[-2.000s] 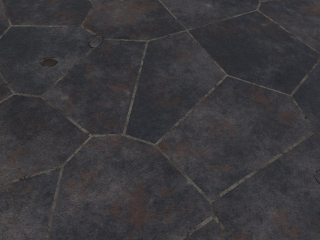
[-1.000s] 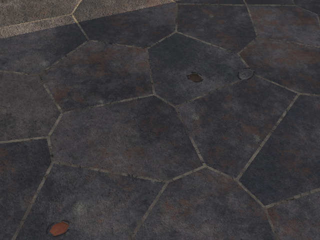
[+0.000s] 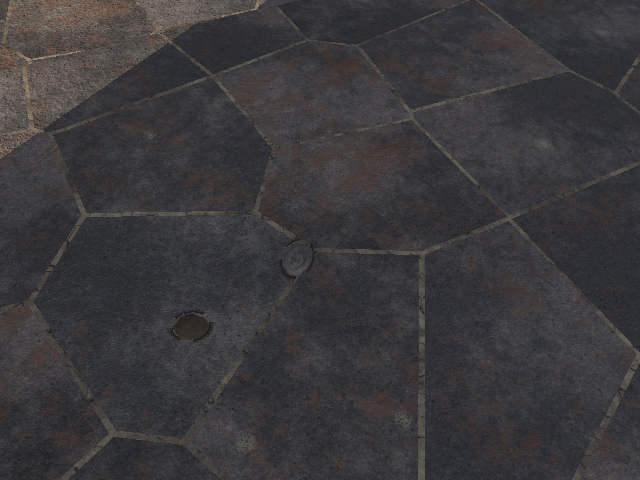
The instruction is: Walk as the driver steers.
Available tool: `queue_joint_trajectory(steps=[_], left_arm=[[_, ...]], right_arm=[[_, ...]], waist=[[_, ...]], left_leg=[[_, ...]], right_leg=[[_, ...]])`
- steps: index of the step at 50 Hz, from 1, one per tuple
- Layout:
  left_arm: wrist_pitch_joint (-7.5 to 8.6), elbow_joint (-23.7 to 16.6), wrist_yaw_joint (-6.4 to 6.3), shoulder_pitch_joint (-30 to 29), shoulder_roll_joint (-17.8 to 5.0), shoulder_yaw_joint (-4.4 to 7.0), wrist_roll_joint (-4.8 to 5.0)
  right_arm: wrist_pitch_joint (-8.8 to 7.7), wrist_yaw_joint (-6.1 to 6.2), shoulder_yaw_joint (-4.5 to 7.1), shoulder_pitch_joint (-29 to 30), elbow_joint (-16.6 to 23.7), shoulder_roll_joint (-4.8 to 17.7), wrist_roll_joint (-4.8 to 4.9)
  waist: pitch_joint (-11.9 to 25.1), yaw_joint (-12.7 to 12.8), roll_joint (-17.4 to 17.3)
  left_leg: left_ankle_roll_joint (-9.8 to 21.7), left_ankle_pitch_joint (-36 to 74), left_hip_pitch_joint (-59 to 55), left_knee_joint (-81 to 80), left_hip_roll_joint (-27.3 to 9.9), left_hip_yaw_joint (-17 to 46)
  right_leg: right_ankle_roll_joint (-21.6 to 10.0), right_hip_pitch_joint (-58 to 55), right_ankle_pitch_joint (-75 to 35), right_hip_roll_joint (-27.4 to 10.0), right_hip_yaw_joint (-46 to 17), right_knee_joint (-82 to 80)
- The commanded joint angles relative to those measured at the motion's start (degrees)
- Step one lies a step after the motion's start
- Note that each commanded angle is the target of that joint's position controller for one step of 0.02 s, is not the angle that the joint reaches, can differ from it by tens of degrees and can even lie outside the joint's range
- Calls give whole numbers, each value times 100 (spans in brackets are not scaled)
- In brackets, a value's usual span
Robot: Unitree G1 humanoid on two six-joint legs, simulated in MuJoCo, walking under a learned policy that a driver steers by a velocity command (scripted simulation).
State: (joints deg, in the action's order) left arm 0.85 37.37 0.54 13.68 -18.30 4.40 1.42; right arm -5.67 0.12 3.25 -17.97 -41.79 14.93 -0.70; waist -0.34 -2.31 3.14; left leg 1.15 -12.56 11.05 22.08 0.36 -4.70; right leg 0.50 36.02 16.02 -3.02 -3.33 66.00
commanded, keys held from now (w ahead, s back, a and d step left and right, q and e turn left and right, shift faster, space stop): w+e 0.36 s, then w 0.64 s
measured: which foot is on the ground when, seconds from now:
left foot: down 0.00-0.28, up 0.30-0.78, down 0.80-1.00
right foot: up 0.00-0.28, down 0.30-0.82, up 0.84-1.00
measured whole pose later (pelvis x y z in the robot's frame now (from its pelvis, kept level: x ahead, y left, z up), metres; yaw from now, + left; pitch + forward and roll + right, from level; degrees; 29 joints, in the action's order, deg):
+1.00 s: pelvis +0.57 -0.10 +0.00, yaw -19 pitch +1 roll +1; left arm 3.1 42.0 0.1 15.0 -17.0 2.9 0.7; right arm -5.2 -1.8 2.4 -15.9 -44.3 15.2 -0.3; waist -1.3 -1.1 2.1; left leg 3.7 -9.4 14.6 22.7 3.1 -2.6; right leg -0.9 30.7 18.1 -3.6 -2.4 63.6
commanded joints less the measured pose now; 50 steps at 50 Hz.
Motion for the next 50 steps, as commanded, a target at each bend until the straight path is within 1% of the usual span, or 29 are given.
queue_joint_trajectory(steps=[1, 6, 10, 12, 13, 14, 15, 16, 17, 18, 19, 20, 21, 24, 27, 30, 33, 36, 38, 39, 40, 41, 42, 43, 44, 45, 46, 47, 50], left_arm=[[38, -507, 29, -306, -121, 17, -29], [121, -641, 205, -1096, 19, -62, -14], [131, -841, 327, -1487, -62, -38, 16], [99, -839, 333, -1193, -277, 75, -27], [76, -718, 313, -622, -472, 190, -30], [47, -461, 244, 368, -767, 371, -12], [-17, -295, 112, 1146, -1232, 523, 20], [81, -435, 126, 839, -1775, 524, 21], [147, -479, 152, 1057, -1204, 394, 4], [219, -399, 155, 825, -964, 308, -26], [247, -413, 142, 450, -763, 235, -21], [249, -462, 128, 86, -566, 167, -55], [262, -514, 106, -109, -441, 110, -138], [341, -314, 49, -63, -490, 101, -134], [351, -100, -38, 154, -587, 110, -114], [340, 78, -62, 412, -639, 105, -75], [326, 289, -54, 738, -709, 120, -35], [253, 446, -82, 906, -743, 143, -35], [199, 477, -102, 839, -798, 167, -40], [173, 464, -107, 734, -793, 155, -47], [162, 416, -114, 710, -642, 82, -98], [220, 284, -99, 1259, -203, -64, -139], [301, 368, -80, 1512, -55, -138, -68], [357, 286, -51, 1002, -606, -16, 37], [391, 119, -36, 425, -664, -8, 91], [406, 31, -37, 107, -596, -23, 10], [385, 41, -48, 82, -556, 10, -70], [348, 91, -44, 240, -460, 4, -72], [250, 146, -66, 350, -221, -46, -98]], right_arm=[[-85, 28, 245, 175, 209, 895, 2], [9, 70, 288, 89, -36, 1095, 64], [116, 64, 354, -75, -217, 1300, 182], [181, 96, 414, -38, -229, 1489, 234], [227, 118, 434, -3, -225, 1557, 256], [240, 142, 394, 44, -195, 1467, 268], [198, 140, 241, -127, -61, 1048, 67], [17, 45, 1, -592, 312, 410, -49], [-171, -28, 115, 238, 384, 1018, 188], [-255, -53, 141, 643, 527, 1137, 331], [-279, -13, 109, 599, 432, 1051, 235], [-249, 16, 135, 533, 345, 1062, 92], [-174, -1, 155, 377, 284, 1072, 62], [-3, -6, 102, 311, 213, 822, 10], [23, -14, 17, 897, 358, 621, -3], [-28, -93, -46, 1514, 460, 488, 57], [-71, -183, -38, 1947, 594, 550, 131], [-107, -268, 5, 2025, 696, 661, 115], [-118, -277, 57, 1697, 644, 763, 108], [-124, -246, 140, 1158, 506, 889, 92], [-130, -209, 242, 330, 328, 1138, 52], [-129, -176, 360, -460, 247, 1641, -62], [-77, -219, 347, -865, 38, 1456, 69], [-47, -210, 217, -651, 74, 1075, 175], [1, -173, 166, -267, 140, 933, 135], [24, -170, 124, 80, 156, 859, 69], [5, -169, 77, 291, 184, 727, 16], [-10, -173, 58, 393, 192, 691, -13], [-74, -169, 90, 391, 86, 790, 62]], waist=[[-99, 55, -790], [-291, -208, -696], [-433, -224, -724], [-124, 52, -916], [213, 409, -943], [713, 940, -801], [1222, 1127, 69], [2000, 398, 1267], [2152, 971, 481], [1242, 908, 331], [812, 607, -203], [527, 371, -240], [450, 185, -91], [319, 83, -78], [69, 274, -40], [-73, 564, 10], [-268, 745, 27], [-309, 692, 104], [-154, 481, 232], [186, 160, 211], [867, -227, 88], [1905, -246, -892], [2461, -289, -2105], [1723, -418, -1407], [993, -363, -960], [402, -190, -607], [205, -7, -627], [152, 144, -757], [92, 291, -795]], left_leg=[[951, 1226, -633, -1190, -1603, 1058], [735, 1580, -837, -1202, -1480, 114], [591, 2413, -1353, -933, -1654, -255], [482, 4442, -1561, -164, -1647, -495], [412, 5237, -1513, 668, -1577, -623], [237, 5098, -920, 1900, -1384, -775], [-14, 2199, 709, 3767, -1085, -738], [-286, -2294, 2962, 5573, 103, 193], [-205, -1979, 3582, 5926, -74, 1073], [-97, -1396, 3877, 5661, -292, 982], [-80, -910, 3535, 5162, -566, 956], [-136, -652, 3106, 4709, -735, 917], [-172, -467, 2708, 4531, -851, 937], [-386, -132, 2416, 3966, -842, 744], [-479, 956, 2569, 2862, -792, 679], [-415, 2037, 2233, 1632, -557, 569], [-281, 2119, 2314, 1084, -447, 615], [-29, 1485, 2507, 731, -376, 665], [155, 960, 2011, 626, -211, 511], [305, 970, 1213, 474, -20, 315], [558, 1297, -175, 670, -280, 504], [1328, 1096, -2528, 828, -1627, 2442], [1873, -141, -3446, -109, -2329, 4588], [1588, -1137, -3021, -392, -2188, 4395], [1359, -1127, -2233, -499, -1984, 3617], [1276, -571, -1346, -685, -1747, 3035], [1222, -72, -808, -832, -1553, 2666], [1211, 268, -462, -976, -1419, 2430], [1333, 1017, -77, -1288, -1310, 1839]], right_leg=[[86, 862, -518, -296, -222, -534], [-38, 475, -1665, -208, 222, -2122], [-330, 198, -1217, -45, 562, -2800], [-586, -504, -621, 328, 889, -2910], [-756, -1264, -507, 573, 1020, -3052], [-991, -2729, -930, 775, 981, -3413], [-1360, -4523, -1098, -141, -478, -3420], [-2536, -6062, 166, -1507, -3982, -4213], [-2378, -6021, 747, -1548, -4281, -4868], [-2121, -5314, 333, -1387, -3461, -4947], [-1903, -4410, -308, -1157, -2752, -4923], [-1769, -3643, -1023, -943, -2182, -4960], [-1728, -3151, -1496, -810, -1871, -5089], [-1765, -2484, -2388, -673, -1274, -5343], [-1576, -2381, -2484, -457, -774, -5453], [-1347, -2371, -1843, -335, -540, -5471], [-1344, -2814, -1499, -609, -771, -5378], [-1237, -3569, -1926, -938, -1003, -5009], [-1102, -3796, -2909, -951, -998, -4606], [-988, -3761, -3882, -745, -823, -3978], [-808, -3271, -3934, -439, -569, -2871], [-433, -1371, -2111, 243, -267, -776], [-187, -16, 1565, 874, -341, 661], [-229, 660, 1514, 516, -654, 1127], [-256, 831, 1041, 217, -410, 1061], [-252, 739, 628, -19, -225, 647], [-236, 468, 334, -218, -226, 253], [-202, 155, 183, -301, -206, 76], [-50, 12, -67, -391, -64, -505]])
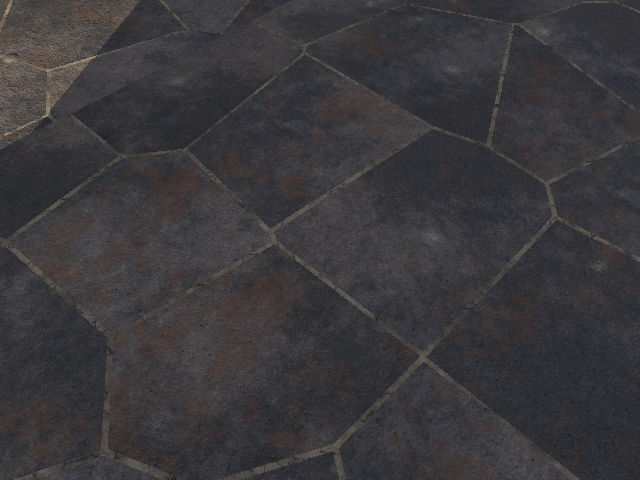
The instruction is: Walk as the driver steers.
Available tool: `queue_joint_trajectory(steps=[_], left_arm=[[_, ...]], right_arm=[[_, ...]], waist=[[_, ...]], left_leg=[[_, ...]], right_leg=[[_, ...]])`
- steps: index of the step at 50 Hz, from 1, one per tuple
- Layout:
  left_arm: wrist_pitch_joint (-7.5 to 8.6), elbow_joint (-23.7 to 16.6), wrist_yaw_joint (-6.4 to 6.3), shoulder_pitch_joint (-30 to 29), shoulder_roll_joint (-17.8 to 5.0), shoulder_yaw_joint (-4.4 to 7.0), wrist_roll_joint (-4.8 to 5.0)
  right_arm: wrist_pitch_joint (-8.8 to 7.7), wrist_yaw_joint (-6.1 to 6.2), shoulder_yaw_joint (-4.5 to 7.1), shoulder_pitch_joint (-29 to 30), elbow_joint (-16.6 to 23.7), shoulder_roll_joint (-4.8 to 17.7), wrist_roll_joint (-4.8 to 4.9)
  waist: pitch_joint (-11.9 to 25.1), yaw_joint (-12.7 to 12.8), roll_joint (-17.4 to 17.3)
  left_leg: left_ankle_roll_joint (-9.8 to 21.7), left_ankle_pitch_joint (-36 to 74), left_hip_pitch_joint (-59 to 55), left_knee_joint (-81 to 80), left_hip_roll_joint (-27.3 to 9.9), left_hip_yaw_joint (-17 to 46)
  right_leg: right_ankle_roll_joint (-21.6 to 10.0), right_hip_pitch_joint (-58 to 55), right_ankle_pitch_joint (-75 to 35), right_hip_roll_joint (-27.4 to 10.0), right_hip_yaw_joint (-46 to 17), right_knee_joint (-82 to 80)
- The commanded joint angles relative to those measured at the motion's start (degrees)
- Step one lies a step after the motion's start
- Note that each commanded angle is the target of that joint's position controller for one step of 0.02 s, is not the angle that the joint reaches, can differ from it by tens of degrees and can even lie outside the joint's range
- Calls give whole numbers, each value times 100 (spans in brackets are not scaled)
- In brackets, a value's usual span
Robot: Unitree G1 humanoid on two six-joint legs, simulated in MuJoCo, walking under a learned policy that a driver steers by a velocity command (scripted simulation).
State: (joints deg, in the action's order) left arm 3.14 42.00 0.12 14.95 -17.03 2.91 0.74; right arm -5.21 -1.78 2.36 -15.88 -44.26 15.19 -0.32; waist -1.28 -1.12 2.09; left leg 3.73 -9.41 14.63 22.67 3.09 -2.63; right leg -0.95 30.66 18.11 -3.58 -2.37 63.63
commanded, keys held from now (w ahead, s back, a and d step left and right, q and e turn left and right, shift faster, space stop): w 0.26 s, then w+q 0.54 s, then q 0.20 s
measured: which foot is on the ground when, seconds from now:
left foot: down 0.00-0.32, up 0.34-0.84, down 0.86-1.00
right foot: up 0.00-0.30, down 0.32-0.88, up 0.90-1.00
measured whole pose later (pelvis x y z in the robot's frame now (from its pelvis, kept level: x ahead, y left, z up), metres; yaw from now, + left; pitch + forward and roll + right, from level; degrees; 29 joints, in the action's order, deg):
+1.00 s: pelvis +0.52 +0.02 -0.01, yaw +22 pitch +2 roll -1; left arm 4.0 44.8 -1.0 10.0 -17.3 3.3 0.2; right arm -1.6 -1.8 4.3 -9.0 -38.2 17.4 0.6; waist -5.1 0.2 0.1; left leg 5.5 -8.2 23.8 30.2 4.8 -0.8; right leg 2.6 24.2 27.4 -2.6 -1.8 72.1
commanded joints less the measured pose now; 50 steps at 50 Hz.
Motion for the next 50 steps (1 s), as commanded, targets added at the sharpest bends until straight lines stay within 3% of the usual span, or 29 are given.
queue_joint_trajectory(steps=[1, 6, 10, 13, 14, 15, 16, 17, 18, 19, 20, 21, 22, 24, 27, 33, 36, 38, 40, 41, 42, 43, 44, 45, 46, 47, 48, 49, 50], left_arm=[[19, -380, -35, 33, -314, 85, -54], [119, -556, 38, -903, -126, 0, -41], [179, -750, 148, -1519, -171, 4, 24], [217, -823, 225, -1550, -308, 48, 20], [234, -786, 224, -1358, -392, 90, 4], [250, -645, 202, -812, -532, 181, -22], [256, -410, 144, 88, -838, 325, -64], [227, -315, 77, 1039, -1370, 450, -141], [182, -221, 102, 1183, -1429, 449, -123], [176, -248, 86, 1045, -906, 322, -74], [184, -260, 65, 636, -720, 244, -46], [202, -277, 75, 257, -556, 181, -75], [239, -266, 85, -13, -421, 152, -104], [331, -192, 86, -244, -315, 152, -151], [406, -15, 47, -254, -433, 213, -175], [314, 229, -74, -36, -670, 283, -140], [205, 399, -97, 264, -789, 334, -69], [108, 476, -101, 346, -862, 367, -8], [23, 467, -130, 241, -1011, 409, 34], [-35, 429, -164, 136, -1093, 432, 51], [-92, 387, -192, 31, -1128, 437, 65], [-86, 339, -210, -70, -1059, 397, 101], [-7, 174, -181, 194, -488, 223, -177], [147, -28, -89, 720, -222, 63, -198], [245, 18, -37, 127, -816, 200, -23], [276, -168, -41, -283, -785, 185, 93], [259, -99, -115, -351, -694, 180, 2], [195, -92, -173, -358, -762, 221, -96], [102, -94, -181, -275, -785, 243, -99]], right_arm=[[-121, 41, 204, 145, 288, 842, 32], [-32, 115, 244, -163, 86, 1006, 101], [66, 125, 271, -574, -148, 1095, 154], [164, 167, 317, -593, -251, 1187, 178], [193, 180, 327, -563, -266, 1217, 186], [221, 192, 314, -453, -261, 1210, 198], [224, 199, 232, -454, -225, 1010, 148], [168, 188, 61, -674, -50, 547, -48], [62, 161, -41, -1211, -45, 205, 100], [20, 149, 138, -693, -80, 893, 267], [7, 145, 200, -207, 86, 1043, 312], [38, 166, 201, -31, 103, 962, 250], [89, 173, 226, -43, 102, 882, 192], [229, 171, 225, -311, 8, 656, 219], [351, 194, 226, -122, 96, 508, 192], [294, 24, 149, 820, 428, 302, 144], [290, -79, 108, 1345, 697, 248, 148], [295, -146, 119, 1520, 862, 289, 153], [316, -187, 192, 1389, 952, 428, 151], [333, -189, 266, 1088, 926, 558, 132], [335, -168, 393, 418, 782, 779, 122], [333, -80, 567, -439, 584, 1100, 95], [384, 70, 666, -728, 515, 1637, 80], [323, 41, 662, -374, 841, 1944, -29], [309, -15, 553, -377, 935, 1484, 9], [269, -20, 488, -116, 922, 1257, 59], [256, -3, 457, 157, 899, 1107, 140], [277, 43, 421, 391, 941, 962, 164], [305, 73, 400, 520, 1015, 943, 73]], waist=[[115, 143, -635], [-51, -184, -543], [-193, -402, -570], [-178, -266, -652], [-73, -124, -685], [231, 228, -653], [888, 629, -518], [1894, 825, 451], [2479, 608, 1654], [1793, 815, 810], [1034, 730, 565], [653, 536, 254], [392, 351, 332], [277, 110, 445], [40, 42, 206], [-251, 351, 15], [-440, 550, -59], [-467, 551, -16], [-242, 350, 156], [-50, 136, 279], [305, -235, 282], [747, -714, 101], [1257, -479, -1156], [2407, -12, -1857], [2576, -474, -661], [1770, -369, -536], [1107, -133, -41], [829, 24, -115], [739, 185, -275]], left_leg=[[1096, 890, -423, -1427, -1578, 1484], [827, 1119, -541, -1491, -1296, 755], [774, 995, -1065, -1295, -1538, 820], [646, 1422, -1570, -932, -1779, 933], [583, 1924, -1585, -650, -1763, 971], [468, 2709, -1478, -15, -1576, 843], [285, 2684, -929, 1104, -1251, 642], [-8, 649, 589, 3128, -703, 360], [-215, -2483, 2290, 4555, 4, 686], [-186, -2294, 2857, 5088, -326, 1090], [-152, -1712, 3051, 5048, -569, 943], [-194, -1240, 2829, 4838, -792, 861], [-237, -897, 2592, 4565, -946, 889], [-309, -549, 2108, 4423, -1061, 892], [-425, -63, 2382, 4104, -1085, 956], [-386, 1340, 2422, 2228, -973, 513], [-243, 1212, 2625, 1671, -929, 291], [-107, 830, 2680, 1461, -846, 124], [99, 277, 2194, 1385, -552, -185], [206, -21, 1751, 1398, -310, -371], [340, -2, 933, 1238, -40, -477], [545, 851, -466, 653, 91, -301], [921, 2955, -2208, 884, -1064, 1341], [2339, 3258, -3662, 337, -2507, 4480], [2072, 3488, -3514, 132, -2323, 3922], [1820, 3605, -2788, 138, -2077, 3019], [1525, 3466, -1922, 44, -1736, 2470], [1400, 3354, -1264, -97, -1565, 2183], [1350, 3416, -711, -246, -1441, 2035]], right_leg=[[154, 668, -520, -368, -133, -575], [209, 447, -2089, -224, 69, -2411], [117, 420, -2197, -68, 119, -3095], [-104, 301, -1599, 17, 119, -3402], [-183, -104, -1412, 112, 180, -3507], [-307, -935, -1417, 271, 321, -3728], [-503, -2386, -1564, 97, 185, -3612], [-987, -4376, -1747, -1277, -1327, -3319], [-1616, -5419, -277, -2093, -3622, -4210], [-1357, -4894, 579, -1885, -3367, -4533], [-1142, -4133, 413, -1731, -2548, -4669], [-1045, -3405, -86, -1505, -1971, -4859], [-1002, -2878, -480, -1321, -1505, -5061], [-951, -2340, -1027, -1127, -834, -5395], [-1002, -2190, -1860, -1123, -125, -5596], [-833, -2551, -2259, -997, 914, -5701], [-803, -3140, -2477, -1190, 1117, -5559], [-736, -3562, -2985, -1308, 1230, -5297], [-611, -3784, -4645, -1325, 1404, -4709], [-529, -3805, -5785, -1279, 1466, -4110], [-412, -3649, -6388, -1144, 1524, -3129], [-135, -2962, -5779, -860, 1620, -1790], [215, -1212, -1391, -320, 1530, 114], [509, 528, 2145, 809, 440, 1991], [405, 760, 1875, 425, -414, 2118], [304, 957, 1415, 223, -313, 1769], [328, 927, 1042, 3, -223, 1298], [362, 700, 778, -128, -213, 914], [380, 310, 614, -155, -233, 774]])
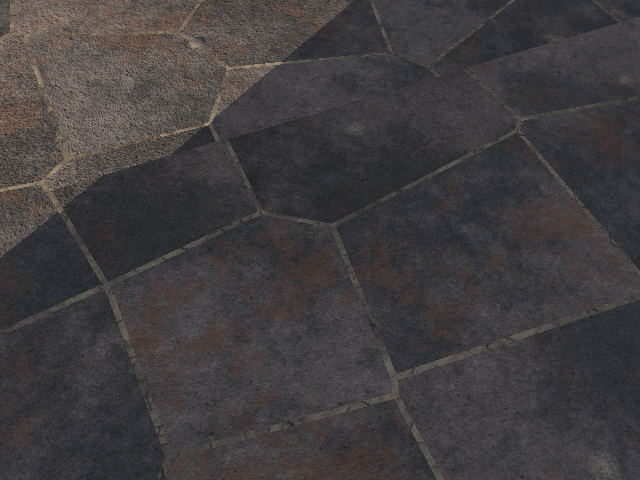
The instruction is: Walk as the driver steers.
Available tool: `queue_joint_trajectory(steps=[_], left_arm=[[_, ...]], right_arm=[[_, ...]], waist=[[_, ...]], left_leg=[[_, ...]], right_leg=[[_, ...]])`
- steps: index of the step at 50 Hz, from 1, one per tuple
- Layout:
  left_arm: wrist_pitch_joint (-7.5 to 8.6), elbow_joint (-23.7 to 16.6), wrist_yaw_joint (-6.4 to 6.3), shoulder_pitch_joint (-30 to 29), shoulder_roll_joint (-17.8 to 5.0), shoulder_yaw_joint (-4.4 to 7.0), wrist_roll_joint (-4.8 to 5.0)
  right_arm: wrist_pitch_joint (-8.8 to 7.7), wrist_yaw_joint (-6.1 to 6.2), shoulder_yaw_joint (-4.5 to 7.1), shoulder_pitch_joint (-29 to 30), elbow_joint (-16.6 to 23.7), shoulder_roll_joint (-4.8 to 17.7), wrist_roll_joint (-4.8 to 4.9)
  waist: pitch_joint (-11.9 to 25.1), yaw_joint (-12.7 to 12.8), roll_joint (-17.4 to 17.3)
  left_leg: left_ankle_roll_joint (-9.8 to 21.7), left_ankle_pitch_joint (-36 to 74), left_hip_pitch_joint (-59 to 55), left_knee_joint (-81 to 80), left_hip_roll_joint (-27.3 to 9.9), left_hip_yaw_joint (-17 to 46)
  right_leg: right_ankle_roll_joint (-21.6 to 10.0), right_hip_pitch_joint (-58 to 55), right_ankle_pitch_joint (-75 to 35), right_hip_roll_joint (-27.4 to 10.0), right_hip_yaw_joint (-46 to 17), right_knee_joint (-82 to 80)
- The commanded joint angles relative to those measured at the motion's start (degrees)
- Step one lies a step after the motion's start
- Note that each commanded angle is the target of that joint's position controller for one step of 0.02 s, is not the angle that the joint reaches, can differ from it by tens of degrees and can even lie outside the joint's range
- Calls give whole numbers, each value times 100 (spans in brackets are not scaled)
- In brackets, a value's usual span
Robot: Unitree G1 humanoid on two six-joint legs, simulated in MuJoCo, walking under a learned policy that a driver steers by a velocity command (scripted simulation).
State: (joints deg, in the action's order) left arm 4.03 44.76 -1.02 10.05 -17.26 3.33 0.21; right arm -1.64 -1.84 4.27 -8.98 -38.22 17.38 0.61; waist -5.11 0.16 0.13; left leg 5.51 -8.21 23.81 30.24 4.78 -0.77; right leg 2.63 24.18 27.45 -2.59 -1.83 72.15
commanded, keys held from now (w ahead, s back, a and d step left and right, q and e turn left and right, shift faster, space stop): q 0.30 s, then no key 0.70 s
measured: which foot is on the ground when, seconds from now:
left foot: down 0.00-0.36, up 0.38-0.66, down 0.68-1.00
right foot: up 0.00-0.34, down 0.36-1.00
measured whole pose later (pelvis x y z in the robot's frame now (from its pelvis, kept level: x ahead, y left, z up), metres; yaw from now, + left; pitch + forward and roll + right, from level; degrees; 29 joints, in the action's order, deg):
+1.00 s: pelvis +0.13 -0.02 +0.01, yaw +17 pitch -2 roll +0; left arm 0.3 51.0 -1.2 10.8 -14.8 2.2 -0.7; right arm 0.1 0.9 1.4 -12.9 -44.6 12.3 -0.9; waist -1.5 1.2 0.2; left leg 0.5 -18.2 10.0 29.8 1.3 3.2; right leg 2.8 14.0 12.8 -1.6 -2.4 28.2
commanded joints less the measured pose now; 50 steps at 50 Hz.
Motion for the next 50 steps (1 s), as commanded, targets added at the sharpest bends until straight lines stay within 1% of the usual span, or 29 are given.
queue_joint_trajectory(steps=[1, 3, 5, 7, 10, 12, 15, 16, 17, 18, 19, 20, 21, 22, 23, 24, 26, 28, 30, 32, 33, 34, 35, 36, 37, 38, 40, 44, 50], left_arm=[[-59, -378, -79, 308, -694, 196, -66], [-141, -368, -109, 378, -528, 150, -97], [-183, -428, -137, 191, -467, 120, -113], [-215, -490, -125, -53, -447, 100, -100], [-246, -609, -80, -463, -468, 94, -48], [-229, -674, -47, -625, -503, 103, -34], [-137, -708, 9, -572, -588, 152, -23], [-98, -648, 30, -358, -601, 174, -19], [-52, -589, 47, -165, -624, 191, -45], [-41, -641, 24, -98, -936, 246, -150], [-122, -677, -9, -284, -1275, 306, -279], [-138, -613, 9, -6, -967, 258, -257], [-137, -665, 16, -55, -767, 203, -187], [-162, -667, 18, -202, -640, 171, -131], [-191, -681, 16, -320, -557, 133, -63], [-227, -657, 7, -421, -538, 106, -47], [-296, -613, 5, -511, -479, 79, -82], [-348, -564, -1, -455, -514, 95, -80], [-387, -483, 3, -239, -654, 133, -55], [-405, -440, 15, -271, -667, 111, 4], [-391, -374, 26, -159, -601, 78, 34], [-338, -298, 46, 42, -534, 42, 13], [-263, -325, 98, 115, -390, -16, -135], [-227, -324, 99, 129, -104, -74, -148], [-231, -271, 82, -155, -314, -51, -206], [-240, -240, 75, -279, -350, -28, -189], [-292, -133, 22, -188, -388, -8, -148], [-289, 96, -8, -67, -326, -6, -102], [-314, 443, -46, -5, -330, 17, -74]], right_arm=[[-45, 91, 224, -104, 435, 755, -72], [-34, 144, 258, -114, 409, 864, -80], [34, 226, 278, -151, 384, 931, -36], [140, 305, 277, -135, 391, 940, 15], [271, 374, 272, -137, 416, 943, 7], [319, 381, 266, -142, 429, 925, -7], [355, 371, 244, -76, 484, 865, 18], [362, 378, 215, 64, 520, 807, 43], [363, 388, 172, 92, 541, 695, 56], [346, 387, 80, -228, 547, 395, -41], [314, 386, 52, -827, 526, 278, -61], [269, 388, 150, -767, 511, 741, -106], [294, 397, 255, -597, 414, 1048, -39], [364, 424, 270, -485, 317, 996, -15], [437, 443, 251, -417, 293, 890, -20], [478, 429, 202, -389, 296, 717, -9], [480, 393, 87, -343, 306, 382, 9], [452, 363, -4, -179, 328, 195, -16], [435, 329, 2, -87, 307, 268, 8], [419, 301, 26, -310, 144, 301, 2], [410, 286, 26, -365, 77, 312, -33], [403, 298, 35, -313, 123, 482, -110], [407, 343, 90, -354, 184, 841, -180], [385, 294, 48, -137, 43, 674, -220], [326, 240, -46, 104, 155, 286, -224], [276, 228, -76, 35, 75, 204, -264], [178, 232, -50, -82, -25, 359, -211], [118, 287, -93, -312, -188, 265, -162], [97, 299, -106, -404, -386, 209, -135]], waist=[[1118, 142, -159], [1205, 206, -245], [1302, 162, -331], [1381, 90, -449], [1298, -56, -618], [1196, -112, -736], [1145, -66, -914], [1161, 84, -941], [1156, 184, -901], [1390, 9, -238], [1274, -429, 1284], [1401, -174, 1499], [1274, -57, 952], [1156, -72, 623], [1041, -72, 585], [979, -124, 622], [971, -168, 856], [1071, -33, 1104], [1131, 129, 1234], [1083, -8, 1129], [998, -50, 1017], [1019, 13, 764], [1143, 165, -62], [1065, 366, -1051], [795, 201, -761], [679, 135, -660], [428, 119, -567], [385, 94, -386], [438, 75, -127]], left_leg=[[1183, 3480, -1348, -1068, -1541, 1780], [1168, 3864, -1089, -1044, -1419, 1551], [1071, 3741, -1072, -951, -1317, 1503], [900, 3118, -1056, -871, -1196, 1545], [733, 1963, -1012, -828, -1141, 1867], [702, 1550, -1069, -716, -1148, 2162], [606, 1628, -1313, -364, -1144, 2642], [481, 1583, -1372, -171, -1069, 2651], [273, 1283, -1220, 65, -882, 2569], [-28, 71, -805, 788, -513, 2161], [-425, -2729, 310, 1822, 438, 1282], [-726, -3293, 761, 3010, 247, 1129], [-827, -2940, 855, 3681, 106, 1186], [-919, -2591, 883, 3894, 43, 1153], [-994, -2378, 870, 3911, 6, 1150], [-1045, -2190, 687, 3747, -40, 1093], [-1101, -1960, 233, 2821, -123, 679], [-1111, -1910, -255, 1738, -296, 411], [-1060, -1593, -587, 929, -363, 308], [-900, -711, -1146, -254, -335, 172], [-756, -232, -1501, -910, -308, 158], [-573, 214, -1966, -967, -583, 516], [-297, 1115, -2284, -805, -1282, 1198], [41, 137, -1329, -866, -1417, 1312], [-5, -656, -980, -1007, -1193, 1219], [-151, -975, -861, -1033, -1051, 1118], [-297, -863, -726, -1005, -933, 1025], [-339, -503, -807, -872, -847, 925], [-334, -120, -940, -792, -765, 830]], right_leg=[[83, 793, -417, -206, -251, -276], [213, 696, -625, -104, -192, -783], [316, 747, -939, -5, -202, -1340], [365, 673, -1368, 76, -247, -1867], [371, 551, -1660, 211, -343, -2539], [334, 466, -1529, 310, -417, -2935], [197, 131, -1303, 432, -467, -3691], [97, -181, -1661, 404, -395, -4272], [-52, -749, -2548, 254, -368, -4992], [-412, -1525, -3686, -723, -1156, -5073], [-1410, -2128, -5484, -1768, -2419, -4989], [-2082, -2082, -5324, -2237, -3260, -5166], [-2002, -1982, -4924, -1953, -2755, -5082], [-1712, -1861, -4555, -1562, -2161, -4994], [-1547, -1719, -4264, -1345, -1829, -5019], [-1466, -1539, -4113, -1185, -1577, -5074], [-1337, -1383, -3946, -819, -1040, -5150], [-1359, -1445, -3897, -759, -897, -5127], [-1458, -1583, -3687, -883, -1063, -5099], [-1375, -1413, -3247, -853, -1076, -4994], [-1201, -1206, -2922, -765, -1030, -4977], [-874, -833, -2426, -684, -981, -4949], [-522, -474, -1803, -330, -560, -4467], [-208, -930, -1126, 57, -50, -4602], [-29, -1186, -1412, 48, -64, -4570], [-8, -1240, -1619, 69, -55, -4572], [-53, -1246, -1829, 44, -99, -4566], [-76, -1278, -2003, 23, -121, -4614], [-31, -1399, -2254, 3, -134, -4632]])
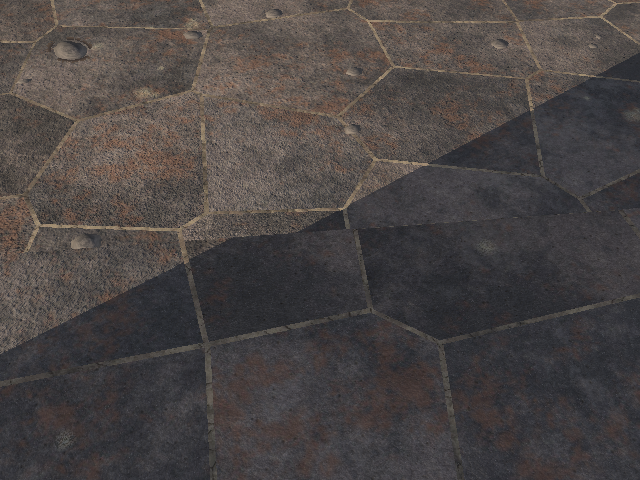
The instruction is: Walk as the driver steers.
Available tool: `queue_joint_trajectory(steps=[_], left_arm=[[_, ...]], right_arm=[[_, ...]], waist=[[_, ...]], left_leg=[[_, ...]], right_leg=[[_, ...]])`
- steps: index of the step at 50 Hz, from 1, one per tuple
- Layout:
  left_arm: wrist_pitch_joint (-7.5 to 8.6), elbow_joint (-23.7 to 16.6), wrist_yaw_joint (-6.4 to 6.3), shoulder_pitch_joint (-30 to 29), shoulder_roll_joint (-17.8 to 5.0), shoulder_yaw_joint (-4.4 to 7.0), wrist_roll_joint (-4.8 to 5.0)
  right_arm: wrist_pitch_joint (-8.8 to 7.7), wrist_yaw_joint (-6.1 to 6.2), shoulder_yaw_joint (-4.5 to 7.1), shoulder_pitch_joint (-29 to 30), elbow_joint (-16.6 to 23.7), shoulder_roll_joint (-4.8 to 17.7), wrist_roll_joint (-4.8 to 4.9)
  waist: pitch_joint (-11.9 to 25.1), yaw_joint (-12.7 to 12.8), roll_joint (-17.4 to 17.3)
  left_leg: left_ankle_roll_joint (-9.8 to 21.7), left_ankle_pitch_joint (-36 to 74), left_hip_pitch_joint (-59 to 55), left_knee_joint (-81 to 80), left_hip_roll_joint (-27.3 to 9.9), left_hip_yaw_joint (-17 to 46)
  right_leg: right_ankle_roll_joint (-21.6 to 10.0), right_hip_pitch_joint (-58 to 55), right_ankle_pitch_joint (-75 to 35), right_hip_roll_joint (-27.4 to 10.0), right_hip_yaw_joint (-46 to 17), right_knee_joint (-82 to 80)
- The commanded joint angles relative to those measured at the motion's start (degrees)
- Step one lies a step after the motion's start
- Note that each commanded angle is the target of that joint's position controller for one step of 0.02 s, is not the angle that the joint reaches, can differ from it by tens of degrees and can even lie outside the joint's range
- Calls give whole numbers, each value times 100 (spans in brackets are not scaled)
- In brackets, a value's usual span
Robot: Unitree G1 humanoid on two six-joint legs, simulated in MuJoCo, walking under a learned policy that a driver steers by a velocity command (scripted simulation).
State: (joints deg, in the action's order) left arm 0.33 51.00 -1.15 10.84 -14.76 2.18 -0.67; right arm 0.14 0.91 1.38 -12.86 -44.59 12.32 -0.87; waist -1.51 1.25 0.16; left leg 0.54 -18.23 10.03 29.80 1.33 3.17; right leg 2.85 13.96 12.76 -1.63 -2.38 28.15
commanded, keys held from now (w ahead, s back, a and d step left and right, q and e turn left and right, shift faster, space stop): no key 1.00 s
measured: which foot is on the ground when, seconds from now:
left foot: down 0.00-1.00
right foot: down 0.00-1.00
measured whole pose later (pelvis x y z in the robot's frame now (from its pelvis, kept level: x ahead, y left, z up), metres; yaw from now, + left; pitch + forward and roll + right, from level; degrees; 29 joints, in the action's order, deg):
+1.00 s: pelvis +0.00 +0.00 +0.00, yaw -1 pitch -1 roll +0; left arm -0.9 64.3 -2.8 12.7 -11.7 1.5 0.1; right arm -0.6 1.9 0.3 -17.3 -60.9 11.1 -0.1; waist -2.3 0.4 0.3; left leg 0.2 -17.6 8.5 27.6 1.0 2.1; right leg 2.4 13.7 12.8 -1.5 -3.2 27.9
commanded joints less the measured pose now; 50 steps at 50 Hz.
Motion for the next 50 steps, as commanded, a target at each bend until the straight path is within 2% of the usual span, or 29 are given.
queue_joint_trajectory(steps=[1, 10, 24, 36, 50], left_arm=[[50, -124, -42, -76, -586, 135, 18], [-15, 348, -120, -40, -606, 151, 49], [-75, 868, -170, 22, -504, 126, 63], [-90, 1108, -183, 176, -387, 78, 68], [-88, 1223, -186, 404, -261, 9, 75]], right_arm=[[-86, 23, 183, -31, 209, 705, 17], [-103, 34, 173, -170, -241, 662, 45], [-105, 86, 107, -388, -903, 632, 62], [-106, 106, 35, -583, -1294, 541, 72], [-100, 115, -25, -811, -1555, 423, 84]], waist=[[95, -35, -107], [118, -33, -60], [-39, -43, -53], [-130, -62, -30], [-203, -86, -20]], left_leg=[[161, 956, 414, -737, -405, 415], [121, 1314, 296, -716, -298, 247], [62, 1098, 332, -809, -210, 102], [41, 870, 388, -861, -173, 24], [21, 747, 444, -856, -147, -44]], right_leg=[[-52, -403, -832, -96, -81, -230], [-82, -521, -1010, -93, -66, -234], [-123, -497, -886, -33, -11, -322], [-144, -426, -751, 11, 20, -363], [-171, -336, -663, 49, 35, -358]])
